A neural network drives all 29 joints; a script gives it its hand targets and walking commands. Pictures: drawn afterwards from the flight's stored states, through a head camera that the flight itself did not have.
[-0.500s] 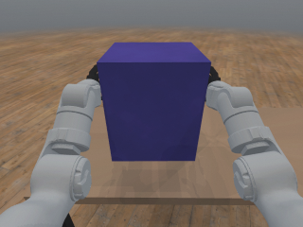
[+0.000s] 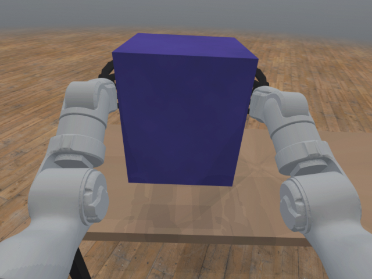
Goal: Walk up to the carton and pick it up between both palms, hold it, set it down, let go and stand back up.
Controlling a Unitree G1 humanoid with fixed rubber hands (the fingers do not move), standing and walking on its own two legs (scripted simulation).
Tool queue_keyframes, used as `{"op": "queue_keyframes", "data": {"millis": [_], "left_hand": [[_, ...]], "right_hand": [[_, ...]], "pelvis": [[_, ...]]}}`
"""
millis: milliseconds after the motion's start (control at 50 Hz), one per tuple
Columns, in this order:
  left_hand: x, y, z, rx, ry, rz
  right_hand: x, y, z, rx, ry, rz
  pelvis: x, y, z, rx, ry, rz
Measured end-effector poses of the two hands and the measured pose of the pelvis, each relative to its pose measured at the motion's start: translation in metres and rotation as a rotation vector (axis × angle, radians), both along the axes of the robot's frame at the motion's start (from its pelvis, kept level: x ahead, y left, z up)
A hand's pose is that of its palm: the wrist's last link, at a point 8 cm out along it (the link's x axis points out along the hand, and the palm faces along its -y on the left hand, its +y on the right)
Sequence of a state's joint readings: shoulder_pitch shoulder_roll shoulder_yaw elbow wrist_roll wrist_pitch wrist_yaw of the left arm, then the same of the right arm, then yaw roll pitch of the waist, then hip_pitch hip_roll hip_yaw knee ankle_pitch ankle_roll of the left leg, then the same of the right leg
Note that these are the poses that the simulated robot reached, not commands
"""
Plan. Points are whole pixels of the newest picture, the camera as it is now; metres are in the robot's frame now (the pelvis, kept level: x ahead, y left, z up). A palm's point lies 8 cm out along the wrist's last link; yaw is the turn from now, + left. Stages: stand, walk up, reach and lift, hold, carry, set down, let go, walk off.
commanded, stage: hold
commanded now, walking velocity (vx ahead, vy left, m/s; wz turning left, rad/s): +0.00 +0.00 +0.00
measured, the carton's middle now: (183, 107) +0.40 +0.01 +0.27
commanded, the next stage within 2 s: none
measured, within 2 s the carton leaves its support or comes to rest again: neither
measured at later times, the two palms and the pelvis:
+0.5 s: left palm (113, 101) +0.41 +0.16 +0.28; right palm (256, 108) +0.40 -0.15 +0.27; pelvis +0.01 +0.00 +0.00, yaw +0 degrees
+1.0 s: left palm (112, 94) +0.39 +0.15 +0.30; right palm (262, 99) +0.38 -0.15 +0.30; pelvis +0.01 +0.00 +0.00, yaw -1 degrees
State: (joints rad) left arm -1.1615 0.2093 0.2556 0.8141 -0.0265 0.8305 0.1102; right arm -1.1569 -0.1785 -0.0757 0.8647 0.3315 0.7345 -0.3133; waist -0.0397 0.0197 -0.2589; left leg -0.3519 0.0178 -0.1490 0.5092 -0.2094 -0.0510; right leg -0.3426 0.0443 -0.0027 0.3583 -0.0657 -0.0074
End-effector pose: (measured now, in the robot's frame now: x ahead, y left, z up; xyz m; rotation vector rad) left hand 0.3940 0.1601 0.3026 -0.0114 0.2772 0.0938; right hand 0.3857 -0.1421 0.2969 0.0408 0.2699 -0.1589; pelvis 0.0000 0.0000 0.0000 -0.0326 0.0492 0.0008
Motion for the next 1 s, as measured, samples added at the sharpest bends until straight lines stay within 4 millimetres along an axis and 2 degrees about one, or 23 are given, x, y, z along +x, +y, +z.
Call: {"op": "queue_keyframes", "data": {"millis": [300, 500, 760, 1000], "left_hand": [[0.011, 0.000, -0.022, 0.043, 0.021, -0.013], [0.012, -0.005, -0.023, 0.071, 0.011, -0.010], [0.006, -0.008, -0.009, 0.057, -0.021, 0.002], [0.001, -0.007, -0.004, 0.011, -0.012, -0.009]], "right_hand": [[0.010, 0.001, -0.018, -0.027, 0.028, 0.001], [0.013, -0.004, -0.027, -0.006, 0.020, 0.011], [0.009, -0.008, -0.015, 0.011, -0.011, 0.012], [-0.001, -0.007, 0.001, -0.005, -0.002, -0.008]], "pelvis": [[0.002, -0.002, -0.002, -0.006, 0.034, 0.002], [0.012, -0.001, 0.000, -0.005, 0.029, -0.006], [0.019, 0.003, 0.003, -0.001, -0.003, -0.013], [0.012, 0.004, 0.002, -0.001, -0.018, -0.015]]}}
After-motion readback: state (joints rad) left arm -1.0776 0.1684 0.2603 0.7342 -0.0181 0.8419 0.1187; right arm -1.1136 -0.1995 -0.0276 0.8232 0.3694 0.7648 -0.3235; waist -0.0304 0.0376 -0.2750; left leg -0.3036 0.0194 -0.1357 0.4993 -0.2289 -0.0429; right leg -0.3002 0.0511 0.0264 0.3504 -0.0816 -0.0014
